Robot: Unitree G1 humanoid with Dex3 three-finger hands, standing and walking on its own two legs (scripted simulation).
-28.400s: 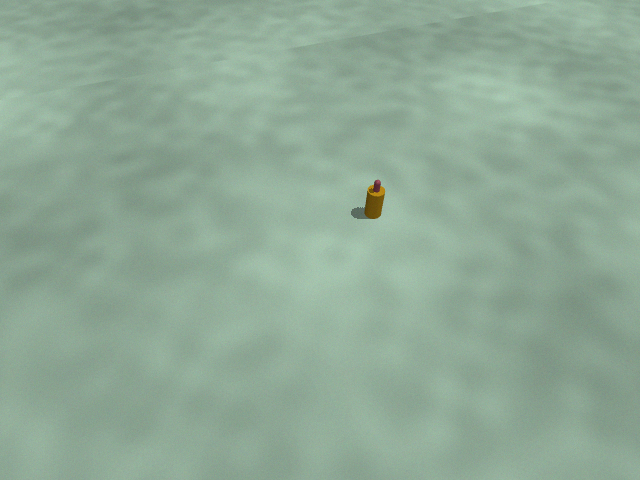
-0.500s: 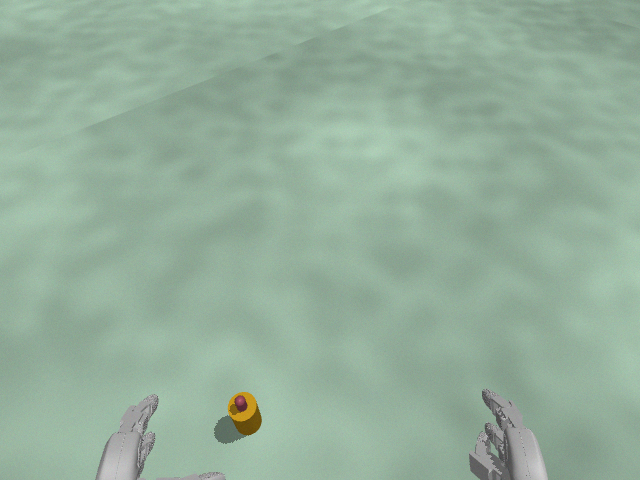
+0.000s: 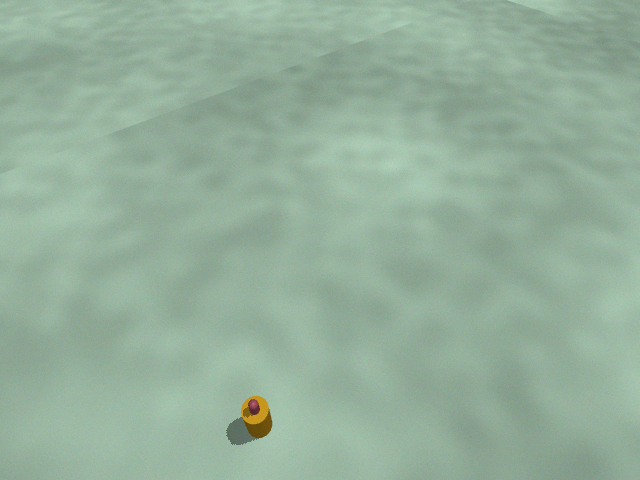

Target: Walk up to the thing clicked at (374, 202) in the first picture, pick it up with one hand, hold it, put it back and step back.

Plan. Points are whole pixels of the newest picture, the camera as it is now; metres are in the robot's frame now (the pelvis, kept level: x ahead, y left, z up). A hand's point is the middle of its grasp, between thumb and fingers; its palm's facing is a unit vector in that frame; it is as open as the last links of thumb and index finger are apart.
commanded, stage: stand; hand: left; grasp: from the side
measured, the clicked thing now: (256, 414) +0.40 +0.18 -0.67
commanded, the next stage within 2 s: step back in 1.76 s
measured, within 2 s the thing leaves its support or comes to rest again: neither
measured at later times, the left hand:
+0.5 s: hand out of the picture +0.03 +0.24 -0.14, palm faces +0.00 -0.94 -0.35, open 7.4 cm
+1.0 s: hand out of the picture +0.05 +0.23 -0.14, palm faces -0.01 -0.94 -0.34, open 7.4 cm
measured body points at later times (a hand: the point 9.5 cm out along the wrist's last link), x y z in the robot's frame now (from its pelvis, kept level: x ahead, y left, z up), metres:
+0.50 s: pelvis -0.02 -0.01 +0.01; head -0.02 -0.01 +0.46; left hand +0.03 +0.29 -0.12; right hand +0.05 -0.29 -0.13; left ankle +0.00 +0.11 -0.73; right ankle +0.00 -0.13 -0.73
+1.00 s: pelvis -0.01 -0.02 +0.02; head -0.01 -0.03 +0.47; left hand +0.05 +0.28 -0.12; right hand +0.05 -0.31 -0.13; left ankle +0.00 +0.11 -0.73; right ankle +0.00 -0.13 -0.73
